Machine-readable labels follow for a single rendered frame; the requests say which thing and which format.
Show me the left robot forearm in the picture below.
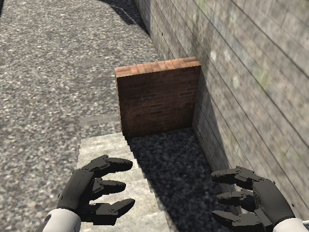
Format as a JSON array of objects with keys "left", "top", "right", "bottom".
[{"left": 35, "top": 208, "right": 81, "bottom": 232}]

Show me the robot left hand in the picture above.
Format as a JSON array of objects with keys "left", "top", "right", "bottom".
[{"left": 56, "top": 155, "right": 135, "bottom": 226}]

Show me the right robot forearm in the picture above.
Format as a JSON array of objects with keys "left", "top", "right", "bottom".
[{"left": 272, "top": 217, "right": 309, "bottom": 232}]

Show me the robot right hand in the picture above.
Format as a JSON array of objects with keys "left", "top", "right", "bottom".
[{"left": 210, "top": 165, "right": 295, "bottom": 232}]

